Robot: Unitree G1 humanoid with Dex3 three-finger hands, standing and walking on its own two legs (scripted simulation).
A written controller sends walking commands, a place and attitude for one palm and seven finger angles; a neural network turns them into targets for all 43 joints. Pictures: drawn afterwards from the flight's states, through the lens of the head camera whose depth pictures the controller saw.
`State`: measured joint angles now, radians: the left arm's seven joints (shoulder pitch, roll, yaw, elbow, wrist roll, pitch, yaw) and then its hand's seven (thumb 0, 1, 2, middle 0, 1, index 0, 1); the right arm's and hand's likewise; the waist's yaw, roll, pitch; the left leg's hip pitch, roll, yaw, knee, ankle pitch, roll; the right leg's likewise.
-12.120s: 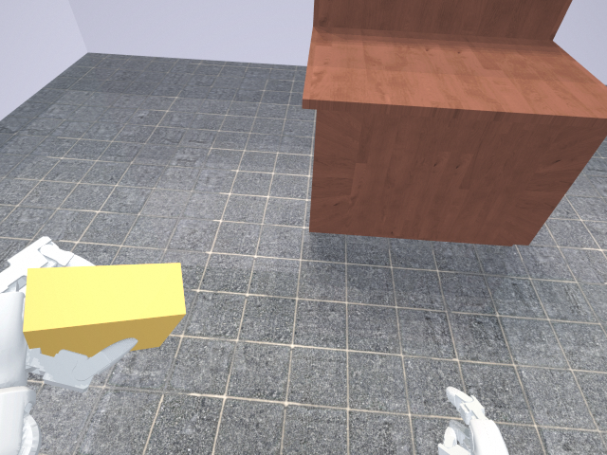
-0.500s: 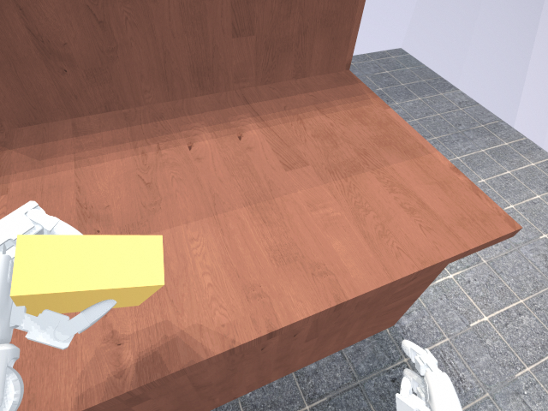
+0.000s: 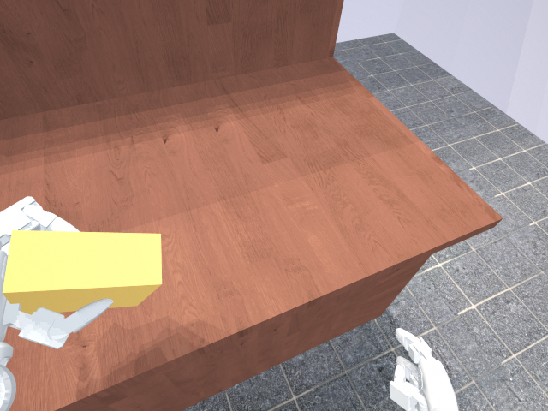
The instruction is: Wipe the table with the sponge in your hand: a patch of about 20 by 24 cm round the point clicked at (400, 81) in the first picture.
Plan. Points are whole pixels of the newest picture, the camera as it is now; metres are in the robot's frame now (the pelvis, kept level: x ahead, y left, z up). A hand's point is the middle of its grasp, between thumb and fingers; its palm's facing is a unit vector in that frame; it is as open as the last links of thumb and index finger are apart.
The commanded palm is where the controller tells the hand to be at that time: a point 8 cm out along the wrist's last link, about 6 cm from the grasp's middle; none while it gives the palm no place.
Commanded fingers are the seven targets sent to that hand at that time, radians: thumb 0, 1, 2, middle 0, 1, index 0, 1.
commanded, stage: shuffle to correct the standing spot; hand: left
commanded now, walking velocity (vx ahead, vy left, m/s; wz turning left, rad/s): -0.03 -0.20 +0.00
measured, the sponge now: (108, 275) +0.23 +0.21 +0.14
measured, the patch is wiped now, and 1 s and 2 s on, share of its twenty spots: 0.00 0.00 0.00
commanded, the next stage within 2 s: come to a stop and stand still in 0.06 s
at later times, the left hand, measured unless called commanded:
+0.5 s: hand (65, 277) +0.22 +0.24 +0.16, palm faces +0.37 -0.84 -0.41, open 9.6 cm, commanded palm +0.17 +0.27 +0.17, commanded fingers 0.00 0.10 1.30 -1.20 -1.60 -1.20 -1.60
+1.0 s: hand (0, 278) +0.21 +0.30 +0.16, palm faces +0.38 -0.84 -0.38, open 9.6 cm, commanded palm +0.15 +0.33 +0.17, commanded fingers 0.00 0.10 1.30 -1.20 -1.60 -1.20 -1.60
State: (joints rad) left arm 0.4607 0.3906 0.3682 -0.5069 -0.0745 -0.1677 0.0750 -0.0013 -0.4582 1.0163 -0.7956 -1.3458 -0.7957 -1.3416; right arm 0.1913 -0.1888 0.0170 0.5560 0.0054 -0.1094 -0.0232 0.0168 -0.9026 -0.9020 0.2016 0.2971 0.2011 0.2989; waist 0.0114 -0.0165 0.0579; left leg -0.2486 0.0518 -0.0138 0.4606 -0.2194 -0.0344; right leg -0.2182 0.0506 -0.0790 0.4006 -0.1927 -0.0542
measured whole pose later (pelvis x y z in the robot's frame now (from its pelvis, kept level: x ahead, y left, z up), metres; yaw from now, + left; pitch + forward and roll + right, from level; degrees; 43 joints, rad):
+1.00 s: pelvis +0.00 +0.05 +0.00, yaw +1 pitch -1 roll -1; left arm 0.45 0.37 0.34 -0.49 -0.04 -0.16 0.10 0.00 -0.46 1.02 -0.79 -1.35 -0.79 -1.35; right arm 0.21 -0.18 0.05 0.57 0.00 -0.12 -0.04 0.02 -0.90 -0.90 0.20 0.30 0.20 0.30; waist 0.02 -0.03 0.04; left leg -0.21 -0.02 0.00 0.41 -0.19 0.03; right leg -0.17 -0.02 -0.07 0.35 -0.17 0.01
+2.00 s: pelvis -0.02 +0.02 -0.01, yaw +0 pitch -3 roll +0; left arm 0.37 0.51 0.30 -0.48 0.10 0.04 0.04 0.00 -0.45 1.02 -0.78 -1.36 -0.78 -1.36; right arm 0.13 -0.20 0.07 0.57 -0.01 -0.09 -0.04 0.02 -0.90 -0.90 0.20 0.30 0.20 0.30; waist 0.08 0.00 0.03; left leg -0.27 0.00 0.00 0.57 -0.26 0.00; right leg -0.27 0.01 -0.04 0.59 -0.27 -0.03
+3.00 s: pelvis -0.01 +0.02 -0.01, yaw +0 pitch -3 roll +0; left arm 0.15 0.59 0.12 -0.29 0.61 0.50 -0.01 0.00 -0.45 1.02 -0.78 -1.37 -0.78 -1.37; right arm 0.05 -0.27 0.09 0.60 0.06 0.03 -0.11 0.02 -0.90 -0.90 0.20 0.30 0.20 0.30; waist 0.10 0.11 -0.01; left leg -0.21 0.00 0.00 0.52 -0.25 0.00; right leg -0.22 0.01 -0.04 0.54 -0.26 -0.03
